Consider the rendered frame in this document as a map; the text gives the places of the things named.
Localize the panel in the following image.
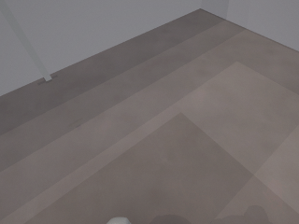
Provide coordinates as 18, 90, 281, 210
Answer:
0, 0, 52, 81

